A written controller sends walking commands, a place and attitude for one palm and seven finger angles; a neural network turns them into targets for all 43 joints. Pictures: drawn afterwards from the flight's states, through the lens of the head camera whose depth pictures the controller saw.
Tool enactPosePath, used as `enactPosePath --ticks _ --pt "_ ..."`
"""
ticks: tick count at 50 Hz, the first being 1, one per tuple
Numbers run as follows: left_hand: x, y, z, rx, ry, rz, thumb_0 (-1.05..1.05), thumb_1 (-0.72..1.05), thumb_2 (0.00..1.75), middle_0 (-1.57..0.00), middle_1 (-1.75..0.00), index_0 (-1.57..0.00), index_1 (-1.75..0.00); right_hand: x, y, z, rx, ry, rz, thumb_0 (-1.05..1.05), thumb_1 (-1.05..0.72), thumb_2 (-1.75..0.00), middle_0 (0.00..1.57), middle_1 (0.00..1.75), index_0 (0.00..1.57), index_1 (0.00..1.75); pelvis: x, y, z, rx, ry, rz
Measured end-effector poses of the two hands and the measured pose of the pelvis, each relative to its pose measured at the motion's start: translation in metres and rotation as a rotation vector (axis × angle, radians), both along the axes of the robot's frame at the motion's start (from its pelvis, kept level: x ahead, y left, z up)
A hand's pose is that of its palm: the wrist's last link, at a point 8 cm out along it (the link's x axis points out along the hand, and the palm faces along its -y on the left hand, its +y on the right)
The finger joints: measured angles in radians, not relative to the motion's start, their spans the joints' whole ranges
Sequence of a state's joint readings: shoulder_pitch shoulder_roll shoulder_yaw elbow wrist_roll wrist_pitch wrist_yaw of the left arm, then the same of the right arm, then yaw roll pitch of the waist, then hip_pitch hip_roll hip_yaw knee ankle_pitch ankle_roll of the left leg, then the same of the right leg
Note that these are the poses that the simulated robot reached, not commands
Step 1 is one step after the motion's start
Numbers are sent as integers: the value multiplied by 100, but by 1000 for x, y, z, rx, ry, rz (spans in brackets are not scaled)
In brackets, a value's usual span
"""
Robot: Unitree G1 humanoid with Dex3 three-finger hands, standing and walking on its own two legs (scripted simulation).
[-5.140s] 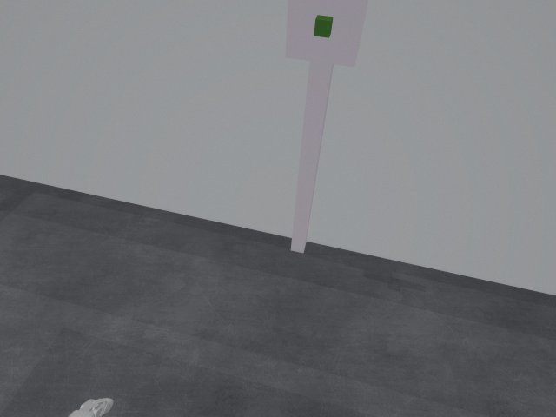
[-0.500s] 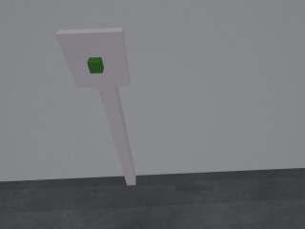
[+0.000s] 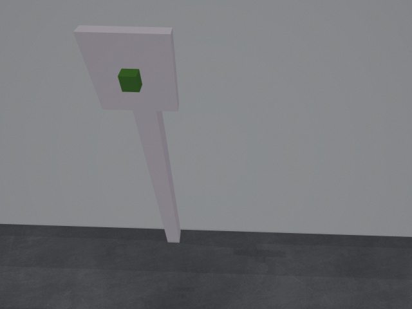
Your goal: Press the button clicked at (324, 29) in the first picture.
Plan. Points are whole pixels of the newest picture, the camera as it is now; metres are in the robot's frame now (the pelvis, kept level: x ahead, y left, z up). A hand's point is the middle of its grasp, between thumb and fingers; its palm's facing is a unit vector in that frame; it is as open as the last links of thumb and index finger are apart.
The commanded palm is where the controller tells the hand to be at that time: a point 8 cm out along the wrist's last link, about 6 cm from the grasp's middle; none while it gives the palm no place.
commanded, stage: come to a stop and stand still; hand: left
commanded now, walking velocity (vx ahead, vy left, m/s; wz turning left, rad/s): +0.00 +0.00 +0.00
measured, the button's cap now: (130, 79) +0.50 +0.20 +0.19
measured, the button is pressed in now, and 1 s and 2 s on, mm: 0 0 0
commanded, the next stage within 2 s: look again from close up in 0.06 s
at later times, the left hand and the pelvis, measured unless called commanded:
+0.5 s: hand out of the picture +0.04 +0.27 -0.17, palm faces +0.04 -0.96 -0.27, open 7.4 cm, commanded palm none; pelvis -0.02 +0.05 -0.01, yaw +0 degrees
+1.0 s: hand out of the picture -0.04 +0.27 -0.17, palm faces -0.02 -0.96 -0.26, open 7.4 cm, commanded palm none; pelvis -0.03 +0.06 +0.00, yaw +0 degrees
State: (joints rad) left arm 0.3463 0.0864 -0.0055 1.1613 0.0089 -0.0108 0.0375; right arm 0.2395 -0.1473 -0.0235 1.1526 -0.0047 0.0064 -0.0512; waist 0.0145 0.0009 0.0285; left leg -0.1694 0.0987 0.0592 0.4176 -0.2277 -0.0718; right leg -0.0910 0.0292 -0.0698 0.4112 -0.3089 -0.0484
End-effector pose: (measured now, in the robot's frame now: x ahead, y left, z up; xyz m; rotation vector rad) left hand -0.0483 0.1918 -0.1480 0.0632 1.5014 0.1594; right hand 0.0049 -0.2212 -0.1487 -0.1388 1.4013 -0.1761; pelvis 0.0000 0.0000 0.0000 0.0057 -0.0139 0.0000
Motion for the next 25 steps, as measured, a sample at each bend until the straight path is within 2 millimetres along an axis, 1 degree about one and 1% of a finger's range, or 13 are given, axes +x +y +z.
enactPosePath --ticks 6,10,16,20,25 --pt "10 11 0 15 -22 -10 0 90 90 -20 -30 -20 -30 4 3 1 -4 -8 1 1 -92 -90 20 30 20 30 3 4 0 0 -3 -2" --pt "21 24 1 29 -50 -43 0 90 90 -20 -30 -20 -30 4 6 1 1 -10 11 1 -92 -90 20 30 20 30 1 8 -1 -6 6 8" --pt "46 64 1 91 -148 -56 0 90 90 -20 -30 -20 -30 14 8 3 -37 -77 30 1 -91 -90 20 30 20 30 -4 24 -6 -11 10 18" --pt "64 92 3 123 -217 -67 0 90 90 -20 -30 -20 -30 26 12 8 -60 -135 39 1 -91 -90 20 30 20 30 -6 37 -8 -9 -6 12" --pt "83 122 10 152 -290 -92 0 90 90 -20 -30 -20 -30 40 19 16 -80 -211 57 1 -91 -90 20 30 20 30 -15 51 -8 -14 -20 8"
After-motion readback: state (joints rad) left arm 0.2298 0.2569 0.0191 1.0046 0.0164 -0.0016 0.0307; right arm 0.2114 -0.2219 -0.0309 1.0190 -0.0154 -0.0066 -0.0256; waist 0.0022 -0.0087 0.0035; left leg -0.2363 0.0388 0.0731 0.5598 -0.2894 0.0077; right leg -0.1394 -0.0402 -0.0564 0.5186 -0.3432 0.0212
